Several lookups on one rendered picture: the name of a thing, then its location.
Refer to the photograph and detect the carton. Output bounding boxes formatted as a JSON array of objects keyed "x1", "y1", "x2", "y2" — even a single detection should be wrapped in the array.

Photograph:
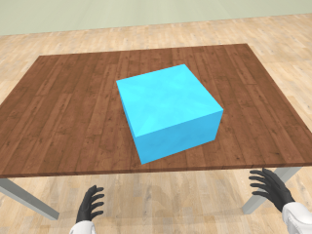
[{"x1": 116, "y1": 64, "x2": 223, "y2": 165}]

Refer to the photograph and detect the robot left hand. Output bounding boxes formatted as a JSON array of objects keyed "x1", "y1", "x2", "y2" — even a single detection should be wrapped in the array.
[{"x1": 75, "y1": 185, "x2": 104, "y2": 224}]

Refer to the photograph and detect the right robot forearm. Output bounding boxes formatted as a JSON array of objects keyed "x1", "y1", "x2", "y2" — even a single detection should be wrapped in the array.
[{"x1": 282, "y1": 202, "x2": 312, "y2": 234}]

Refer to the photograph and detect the table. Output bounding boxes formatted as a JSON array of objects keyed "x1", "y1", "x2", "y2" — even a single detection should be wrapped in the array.
[{"x1": 0, "y1": 43, "x2": 312, "y2": 220}]

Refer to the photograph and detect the robot right hand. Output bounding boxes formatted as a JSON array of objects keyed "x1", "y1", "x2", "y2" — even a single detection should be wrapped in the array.
[{"x1": 249, "y1": 168, "x2": 295, "y2": 213}]

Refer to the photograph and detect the left robot forearm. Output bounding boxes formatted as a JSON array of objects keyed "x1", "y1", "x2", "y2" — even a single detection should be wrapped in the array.
[{"x1": 69, "y1": 220, "x2": 97, "y2": 234}]

